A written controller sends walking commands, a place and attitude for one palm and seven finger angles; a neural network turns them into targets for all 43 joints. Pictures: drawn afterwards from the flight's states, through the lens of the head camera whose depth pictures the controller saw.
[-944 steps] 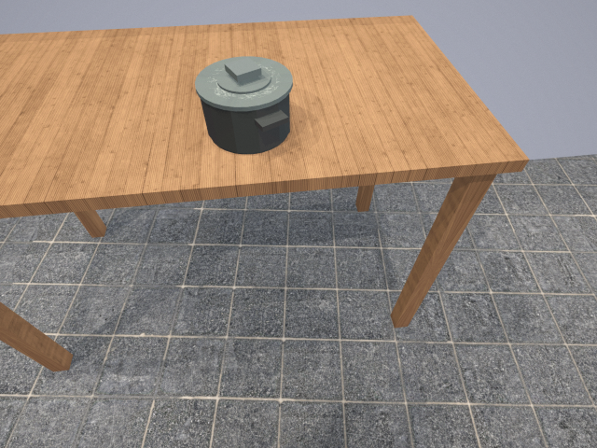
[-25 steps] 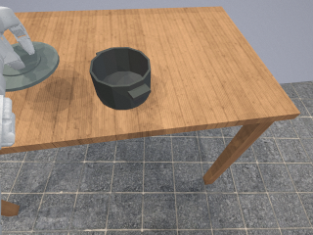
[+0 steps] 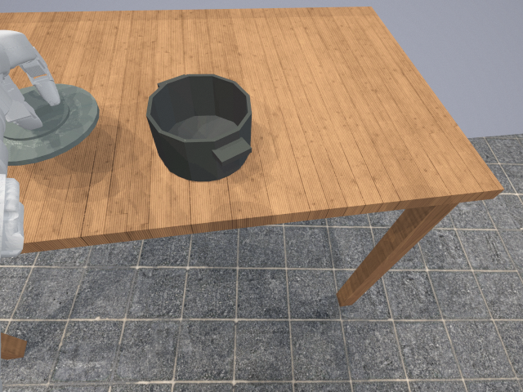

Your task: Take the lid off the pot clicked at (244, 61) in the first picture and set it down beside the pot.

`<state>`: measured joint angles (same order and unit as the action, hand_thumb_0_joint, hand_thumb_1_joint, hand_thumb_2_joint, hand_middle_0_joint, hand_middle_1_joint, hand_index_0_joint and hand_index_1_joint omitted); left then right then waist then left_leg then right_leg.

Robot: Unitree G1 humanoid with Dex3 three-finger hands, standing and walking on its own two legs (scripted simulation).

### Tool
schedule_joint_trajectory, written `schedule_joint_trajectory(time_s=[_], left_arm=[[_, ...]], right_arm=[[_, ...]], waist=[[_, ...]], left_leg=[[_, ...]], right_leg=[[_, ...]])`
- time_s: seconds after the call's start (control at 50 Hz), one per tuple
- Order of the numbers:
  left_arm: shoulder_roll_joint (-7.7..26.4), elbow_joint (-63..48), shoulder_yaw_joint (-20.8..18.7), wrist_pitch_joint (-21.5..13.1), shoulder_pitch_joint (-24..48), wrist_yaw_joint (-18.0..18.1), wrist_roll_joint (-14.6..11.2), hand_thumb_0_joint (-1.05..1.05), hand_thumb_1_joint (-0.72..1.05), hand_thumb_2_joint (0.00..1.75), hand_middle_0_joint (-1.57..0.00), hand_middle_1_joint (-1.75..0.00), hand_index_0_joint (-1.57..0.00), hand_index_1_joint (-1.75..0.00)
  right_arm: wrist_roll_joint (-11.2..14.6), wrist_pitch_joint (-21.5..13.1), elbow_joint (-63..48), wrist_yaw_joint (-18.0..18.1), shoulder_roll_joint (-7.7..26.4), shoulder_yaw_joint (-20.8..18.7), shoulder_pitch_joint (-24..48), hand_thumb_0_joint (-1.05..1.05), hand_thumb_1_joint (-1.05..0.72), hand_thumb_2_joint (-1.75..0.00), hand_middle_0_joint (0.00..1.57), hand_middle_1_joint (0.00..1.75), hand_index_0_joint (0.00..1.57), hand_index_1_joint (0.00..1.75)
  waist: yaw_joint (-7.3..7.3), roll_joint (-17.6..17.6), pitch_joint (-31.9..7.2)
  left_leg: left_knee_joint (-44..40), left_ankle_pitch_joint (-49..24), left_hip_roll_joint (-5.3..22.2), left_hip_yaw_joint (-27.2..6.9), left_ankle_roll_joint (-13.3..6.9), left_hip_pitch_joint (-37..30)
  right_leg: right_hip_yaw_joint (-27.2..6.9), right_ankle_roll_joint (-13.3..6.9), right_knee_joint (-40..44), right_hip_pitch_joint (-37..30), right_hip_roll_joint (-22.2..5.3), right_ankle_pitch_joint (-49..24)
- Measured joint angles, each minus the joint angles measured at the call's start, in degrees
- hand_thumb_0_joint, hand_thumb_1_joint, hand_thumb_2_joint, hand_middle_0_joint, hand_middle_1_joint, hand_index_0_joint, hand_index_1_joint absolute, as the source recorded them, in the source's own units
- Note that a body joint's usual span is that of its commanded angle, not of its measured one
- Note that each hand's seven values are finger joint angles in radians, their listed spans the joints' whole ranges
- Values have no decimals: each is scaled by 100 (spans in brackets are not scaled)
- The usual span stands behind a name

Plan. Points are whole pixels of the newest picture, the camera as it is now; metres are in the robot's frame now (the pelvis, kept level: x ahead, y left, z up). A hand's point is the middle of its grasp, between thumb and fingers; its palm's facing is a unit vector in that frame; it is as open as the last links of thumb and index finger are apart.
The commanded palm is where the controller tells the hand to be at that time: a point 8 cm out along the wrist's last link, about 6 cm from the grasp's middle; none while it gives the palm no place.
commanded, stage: lower the lid onto the table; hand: left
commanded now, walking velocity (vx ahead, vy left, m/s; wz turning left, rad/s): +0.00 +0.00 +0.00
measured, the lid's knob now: (27, 107) +0.50 +0.30 +0.15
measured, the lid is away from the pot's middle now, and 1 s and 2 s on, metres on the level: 0.24 0.25 0.26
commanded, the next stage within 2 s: open the fingers wide in 0.94 s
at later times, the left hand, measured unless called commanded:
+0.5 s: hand (30, 123) +0.48 +0.30 +0.14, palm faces -0.47 -0.20 -0.86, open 7.3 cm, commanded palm +0.52 +0.30 +0.20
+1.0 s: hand (36, 133) +0.49 +0.31 +0.11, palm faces -0.49 -0.20 -0.85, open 7.3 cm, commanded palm +0.53 +0.30 +0.17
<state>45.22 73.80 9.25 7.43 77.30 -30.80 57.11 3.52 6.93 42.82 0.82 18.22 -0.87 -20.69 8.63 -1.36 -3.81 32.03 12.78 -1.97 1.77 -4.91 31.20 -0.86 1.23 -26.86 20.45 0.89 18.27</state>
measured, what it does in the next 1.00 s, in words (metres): stands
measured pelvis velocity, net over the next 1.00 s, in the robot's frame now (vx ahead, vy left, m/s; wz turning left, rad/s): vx -0.01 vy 0.02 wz -0.02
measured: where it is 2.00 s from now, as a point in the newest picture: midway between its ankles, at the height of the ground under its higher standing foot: outside the picture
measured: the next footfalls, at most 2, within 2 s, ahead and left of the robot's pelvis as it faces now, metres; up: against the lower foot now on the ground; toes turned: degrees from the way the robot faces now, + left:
none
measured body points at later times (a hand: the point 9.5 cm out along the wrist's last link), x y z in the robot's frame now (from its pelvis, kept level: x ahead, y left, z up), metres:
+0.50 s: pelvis -0.01 +0.00 -0.01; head +0.07 +0.02 +0.44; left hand +0.50 +0.30 +0.19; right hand -0.04 -0.29 -0.12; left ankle +0.02 +0.06 -0.73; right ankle -0.06 -0.14 -0.73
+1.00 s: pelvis -0.01 +0.02 -0.02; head +0.09 +0.04 +0.42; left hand +0.51 +0.31 +0.16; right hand -0.07 -0.27 -0.12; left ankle +0.02 +0.06 -0.73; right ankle -0.06 -0.14 -0.73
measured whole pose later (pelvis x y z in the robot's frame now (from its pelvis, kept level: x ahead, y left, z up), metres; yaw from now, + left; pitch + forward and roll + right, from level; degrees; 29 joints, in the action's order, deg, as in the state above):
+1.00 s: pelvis -0.01 +0.02 -0.02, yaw -1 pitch +17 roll -4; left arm 47.0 79.6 8.8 1.2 78.4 -27.2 58.9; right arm 3.2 7.1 43.1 2.3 17.2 -0.1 -24.1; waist 10.8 -1.7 -4.7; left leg 40.9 15.7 -1.2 1.5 -5.9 42.2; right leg -0.5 1.6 -34.3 30.6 1.8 20.6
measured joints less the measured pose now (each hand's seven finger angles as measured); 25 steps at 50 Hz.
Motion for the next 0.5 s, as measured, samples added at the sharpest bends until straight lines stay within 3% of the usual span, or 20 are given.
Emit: schedule_joint_trajectory(time_s=[0.36,0.5], left_arm=[[-53,224,159,-222,-41,96,-14,1,19,76,-55,-103,-71,-109],[26,342,48,-363,-31,173,19,1,19,76,-55,-103,-71,-109]], right_arm=[[2,36,56,108,-31,42,2,1,-91,-90,20,30,20,30],[4,27,70,123,-6,42,-93,1,-91,-90,20,30,20,30]], waist=[[-5,6,19],[86,21,-1]], left_leg=[[242,50,8,-33,-18,261],[377,107,35,-9,-33,424]], right_leg=[[38,4,-257,254,15,73],[13,20,-363,411,38,105]])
